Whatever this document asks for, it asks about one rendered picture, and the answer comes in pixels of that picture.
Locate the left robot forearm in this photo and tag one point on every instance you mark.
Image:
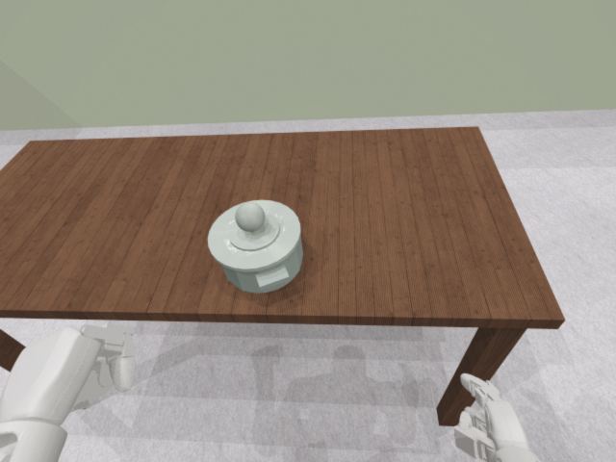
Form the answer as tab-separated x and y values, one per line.
31	440

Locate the knob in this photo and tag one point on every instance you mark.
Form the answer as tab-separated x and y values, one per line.
250	216

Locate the left robot hand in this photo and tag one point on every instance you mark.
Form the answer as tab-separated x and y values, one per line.
68	370

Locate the table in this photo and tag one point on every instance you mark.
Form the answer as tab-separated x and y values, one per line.
400	227

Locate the pot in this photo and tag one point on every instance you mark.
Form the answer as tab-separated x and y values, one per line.
268	280

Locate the lid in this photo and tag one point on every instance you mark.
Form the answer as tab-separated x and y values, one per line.
262	249

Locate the right robot hand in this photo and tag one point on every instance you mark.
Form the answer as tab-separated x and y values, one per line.
481	436

